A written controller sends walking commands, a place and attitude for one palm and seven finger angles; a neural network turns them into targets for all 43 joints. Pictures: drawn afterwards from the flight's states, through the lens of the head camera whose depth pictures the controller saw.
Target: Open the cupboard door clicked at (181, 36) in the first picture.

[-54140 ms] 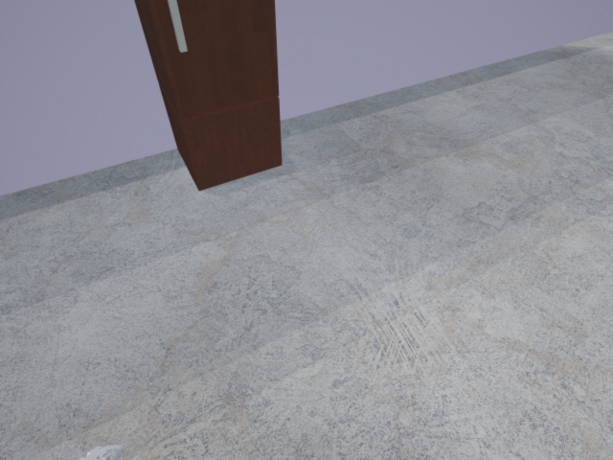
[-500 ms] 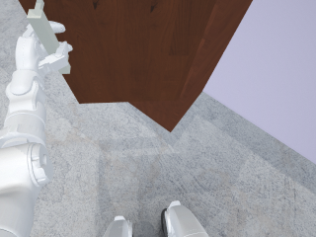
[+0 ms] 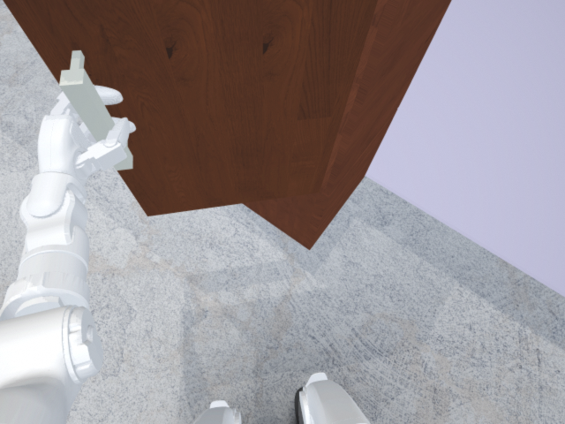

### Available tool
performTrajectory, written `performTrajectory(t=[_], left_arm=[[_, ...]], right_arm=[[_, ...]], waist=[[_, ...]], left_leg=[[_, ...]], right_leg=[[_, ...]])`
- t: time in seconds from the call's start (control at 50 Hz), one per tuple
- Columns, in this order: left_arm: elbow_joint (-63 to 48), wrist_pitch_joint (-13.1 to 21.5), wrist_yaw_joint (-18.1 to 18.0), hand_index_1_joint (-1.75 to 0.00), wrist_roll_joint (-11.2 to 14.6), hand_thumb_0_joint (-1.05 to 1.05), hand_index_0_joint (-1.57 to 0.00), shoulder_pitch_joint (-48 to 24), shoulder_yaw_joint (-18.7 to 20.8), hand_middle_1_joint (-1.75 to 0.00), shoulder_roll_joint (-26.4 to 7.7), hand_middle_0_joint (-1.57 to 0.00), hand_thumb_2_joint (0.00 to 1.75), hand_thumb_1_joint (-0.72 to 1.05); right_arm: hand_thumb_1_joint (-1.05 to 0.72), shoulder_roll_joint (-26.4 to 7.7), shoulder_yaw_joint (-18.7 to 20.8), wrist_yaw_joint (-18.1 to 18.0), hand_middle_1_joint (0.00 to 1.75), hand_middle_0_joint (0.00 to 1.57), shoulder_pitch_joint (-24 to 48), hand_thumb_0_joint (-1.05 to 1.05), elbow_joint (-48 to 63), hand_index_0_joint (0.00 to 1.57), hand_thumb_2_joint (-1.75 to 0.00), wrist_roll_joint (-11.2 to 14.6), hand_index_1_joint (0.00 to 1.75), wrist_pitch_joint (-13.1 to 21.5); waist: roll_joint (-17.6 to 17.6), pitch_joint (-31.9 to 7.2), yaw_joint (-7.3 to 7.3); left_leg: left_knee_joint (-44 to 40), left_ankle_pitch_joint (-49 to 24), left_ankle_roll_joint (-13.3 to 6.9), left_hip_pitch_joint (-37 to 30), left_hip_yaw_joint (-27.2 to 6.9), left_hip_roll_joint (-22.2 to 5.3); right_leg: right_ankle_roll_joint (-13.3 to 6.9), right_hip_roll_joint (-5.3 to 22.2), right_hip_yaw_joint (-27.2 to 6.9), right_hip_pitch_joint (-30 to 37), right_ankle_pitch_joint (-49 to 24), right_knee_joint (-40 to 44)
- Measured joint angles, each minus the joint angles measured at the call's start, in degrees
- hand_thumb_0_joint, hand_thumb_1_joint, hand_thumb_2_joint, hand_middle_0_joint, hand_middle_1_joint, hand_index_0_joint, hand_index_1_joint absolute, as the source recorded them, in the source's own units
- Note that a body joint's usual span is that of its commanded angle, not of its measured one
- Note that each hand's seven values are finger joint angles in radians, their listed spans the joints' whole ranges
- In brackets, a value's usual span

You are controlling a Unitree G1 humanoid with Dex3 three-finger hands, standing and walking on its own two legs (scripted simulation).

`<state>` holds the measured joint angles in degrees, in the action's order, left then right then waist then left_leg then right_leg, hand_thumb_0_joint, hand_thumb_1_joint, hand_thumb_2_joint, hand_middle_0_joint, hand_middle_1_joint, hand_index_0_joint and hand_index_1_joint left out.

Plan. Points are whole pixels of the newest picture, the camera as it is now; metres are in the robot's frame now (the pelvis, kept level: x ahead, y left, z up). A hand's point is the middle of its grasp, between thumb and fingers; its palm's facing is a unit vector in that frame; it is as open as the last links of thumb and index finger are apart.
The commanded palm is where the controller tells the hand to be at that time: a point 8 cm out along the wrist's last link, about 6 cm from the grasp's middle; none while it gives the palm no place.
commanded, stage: pull the door open along its arc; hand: left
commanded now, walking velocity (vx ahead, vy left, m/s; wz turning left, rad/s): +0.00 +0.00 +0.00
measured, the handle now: (103, 115) +0.54 +0.21 +0.07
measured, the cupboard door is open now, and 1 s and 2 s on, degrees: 47 85 85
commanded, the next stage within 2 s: open thumb and fingers to let go in 0.76 s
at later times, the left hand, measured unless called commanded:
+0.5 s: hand (160, 221) +0.37 +0.12 +0.07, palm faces +0.41 -0.91 +0.00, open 6.1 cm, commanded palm +0.30 +0.16 +0.07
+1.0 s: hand (222, 284) +0.29 +0.05 +0.07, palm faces +0.39 -0.92 -0.03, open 6.5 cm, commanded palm +0.24 +0.09 +0.07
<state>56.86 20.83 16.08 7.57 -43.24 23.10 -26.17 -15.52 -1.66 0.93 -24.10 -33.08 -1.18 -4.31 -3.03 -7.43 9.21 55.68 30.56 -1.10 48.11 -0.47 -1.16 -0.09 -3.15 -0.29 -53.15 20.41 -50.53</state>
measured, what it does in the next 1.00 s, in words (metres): stands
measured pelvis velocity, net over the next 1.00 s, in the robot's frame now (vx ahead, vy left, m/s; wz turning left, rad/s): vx -0.02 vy -0.03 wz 0.08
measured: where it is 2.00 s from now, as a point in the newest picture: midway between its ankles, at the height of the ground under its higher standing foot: outside the picture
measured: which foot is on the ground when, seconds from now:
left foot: down 0.00-1.00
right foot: down 0.00-1.00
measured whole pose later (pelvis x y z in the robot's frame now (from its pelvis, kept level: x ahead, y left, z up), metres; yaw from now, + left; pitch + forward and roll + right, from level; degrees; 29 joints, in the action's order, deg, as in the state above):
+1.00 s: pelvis -0.02 -0.03 +0.01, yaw +5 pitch +11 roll +0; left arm 11.6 14.2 -32.8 -5.5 1.3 -13.1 6.0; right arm -10.4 -0.1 -0.5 -8.8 -34.7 -4.9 2.1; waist -2.9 -7.5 -0.2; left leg 52.8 28.8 1.5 34.7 -3.4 0.7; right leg -2.5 -0.9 2.5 -40.6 22.5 -52.2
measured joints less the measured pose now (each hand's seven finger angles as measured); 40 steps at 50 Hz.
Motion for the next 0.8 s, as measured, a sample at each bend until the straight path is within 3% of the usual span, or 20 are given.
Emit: performTrajectory(t=[0.12,0.2,0.32,0.38,0.42,0.64,0.76,0.8], left_arm=[[-10.01,-0.59,-0.98,-1.35,2.23,0.0,-0.34,9.68,-2.7,-1.35,5.5,-0.37,0.7,0.66],[-17.27,-0.4,-12.97,-1.34,1.66,0.01,-0.36,14.57,-5.01,-1.33,13.36,-0.37,0.72,0.65],[-23.84,-0.56,-33.0,-1.31,-4.83,0.0,-0.36,19.1,-10.35,-1.33,23.23,-0.35,0.77,0.67],[-25.24,-1.42,-38.72,-1.31,-7.8,-0.01,-0.34,20.99,-13.46,-1.33,25.76,-0.36,0.78,0.68],[-26.44,-1.95,-40.46,-1.32,-9.22,-0.01,-0.34,22.82,-15.75,-1.33,26.56,-0.35,0.79,0.69],[-35.29,-2.24,-43.04,-1.33,-9.8,0.0,-0.34,34.85,-25.96,-1.33,30.58,-0.33,0.73,0.67],[-42.89,-4.12,-45.28,-1.33,-11.56,0.01,-0.34,43.26,-32.15,-1.33,33.1,-0.32,0.72,0.66],[-45.4,-4.68,-46.13,-1.33,-12.39,0.01,-0.33,46.03,-34.99,-1.33,32.41,-0.32,0.72,0.66]], right_arm=[[-0.9,0.27,0.7,0.22,0.3,0.2,0.99,0.01,1.13,0.21,-0.9,0.79,0.3,0.36],[-0.9,0.83,1.6,0.98,0.3,0.2,3.08,0.01,0.93,0.21,-0.9,-0.02,0.3,1.87],[-0.9,2.34,2.28,1.78,0.3,0.2,7.07,0.01,0.07,0.2,-0.9,-2.17,0.3,3.45],[-0.9,3.27,2.24,1.51,0.3,0.2,8.55,0.01,-0.58,0.2,-0.9,-2.87,0.3,3.74],[-0.9,3.87,2.17,1.17,0.3,0.2,9.18,0.01,-0.89,0.2,-0.9,-3.13,0.3,3.91],[-0.9,4.53,2.0,0.15,0.3,0.2,10.15,0.01,-1.89,0.21,-0.9,-3.34,0.3,5.51],[-0.9,4.46,2.43,0.42,0.3,0.2,10.76,0.01,-1.12,0.21,-0.9,-3.35,0.3,6.03],[-0.9,4.72,2.35,0.43,0.3,0.2,11.26,0.01,-0.73,0.21,-0.9,-3.35,0.3,6.13]], waist=[[0.28,-0.92,-2.08],[0.44,-1.75,-3.68],[0.53,-2.47,-5.64],[0.55,-2.51,-6.53],[0.58,-2.38,-7.03],[0.44,-0.98,-8.78],[0.17,-0.65,-9.26],[0.24,-0.56,-9.12]], left_leg=[[-2.36,-0.72,-0.11,-3.33,0.56,0.32],[-2.69,-0.86,-0.02,-4.3,0.53,0.59],[-2.03,-0.71,0.13,-5.35,0.11,1.27],[-2.09,-0.8,0.27,-6.43,-0.25,1.56],[-2.43,-0.96,0.4,-7.44,-0.47,1.65],[-4.37,-1.88,1.08,-12.24,-1.6,1.99],[-4.73,-1.93,1.4,-13.77,-1.64,2.0],[-4.73,-1.87,1.57,-14.19,-1.63,1.95]], right_leg=[[0.13,0.28,-0.61,2.9,-0.3,1.5],[0.23,0.56,-0.62,3.84,-0.25,1.59],[0.14,1.27,-0.24,4.81,0.55,0.22],[-0.02,1.59,0.1,5.89,0.83,-0.08],[-0.16,1.71,0.3,6.89,0.88,0.05],[-0.9,2.18,1.38,11.72,0.92,1.06],[-1.25,2.21,1.44,12.93,1.25,0.71],[-1.44,2.16,1.43,13.18,1.45,0.4]])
